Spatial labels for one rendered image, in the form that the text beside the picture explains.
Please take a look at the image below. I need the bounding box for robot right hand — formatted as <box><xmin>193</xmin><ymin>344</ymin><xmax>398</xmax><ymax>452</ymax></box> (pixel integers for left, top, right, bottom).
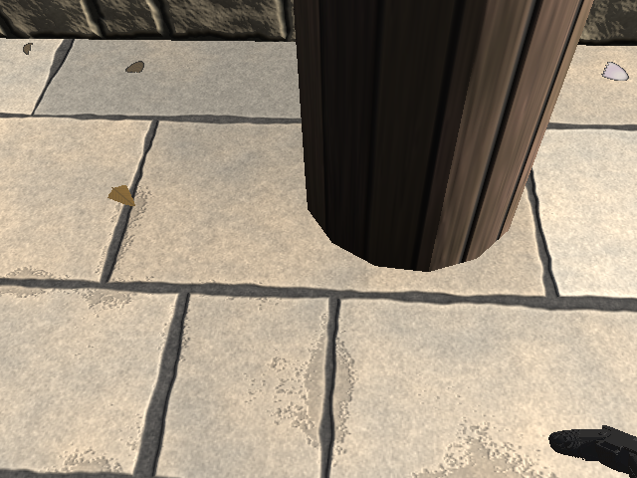
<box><xmin>548</xmin><ymin>425</ymin><xmax>637</xmax><ymax>478</ymax></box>

